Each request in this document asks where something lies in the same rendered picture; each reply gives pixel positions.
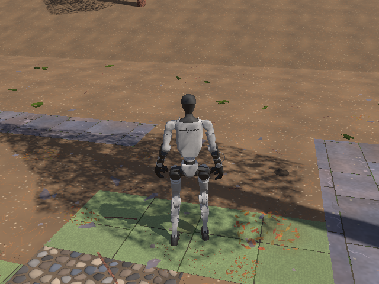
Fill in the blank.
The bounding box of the robot left forearm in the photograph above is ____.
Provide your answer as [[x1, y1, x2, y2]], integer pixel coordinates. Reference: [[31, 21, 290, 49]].
[[156, 143, 167, 167]]

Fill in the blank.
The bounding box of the robot left hand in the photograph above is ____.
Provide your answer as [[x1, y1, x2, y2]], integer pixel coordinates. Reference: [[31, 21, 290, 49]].
[[155, 165, 168, 178]]

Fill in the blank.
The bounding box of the robot right hand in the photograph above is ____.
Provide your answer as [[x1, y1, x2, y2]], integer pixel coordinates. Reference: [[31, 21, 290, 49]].
[[210, 166, 224, 180]]

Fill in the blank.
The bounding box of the robot right forearm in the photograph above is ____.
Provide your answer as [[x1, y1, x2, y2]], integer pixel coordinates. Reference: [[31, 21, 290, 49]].
[[211, 144, 222, 168]]

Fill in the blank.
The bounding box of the right robot shin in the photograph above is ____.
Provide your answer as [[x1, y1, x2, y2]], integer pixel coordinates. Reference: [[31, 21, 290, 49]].
[[200, 194, 209, 233]]

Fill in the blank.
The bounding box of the robot left upper arm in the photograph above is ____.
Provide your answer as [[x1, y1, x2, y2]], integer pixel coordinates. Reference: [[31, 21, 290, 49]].
[[162, 120, 176, 152]]

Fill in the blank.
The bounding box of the robot right upper arm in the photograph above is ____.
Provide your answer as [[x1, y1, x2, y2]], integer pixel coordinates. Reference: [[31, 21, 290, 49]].
[[201, 120, 217, 153]]

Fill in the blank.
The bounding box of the robot right foot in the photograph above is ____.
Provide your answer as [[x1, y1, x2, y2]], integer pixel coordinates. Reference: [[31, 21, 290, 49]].
[[201, 226, 209, 241]]

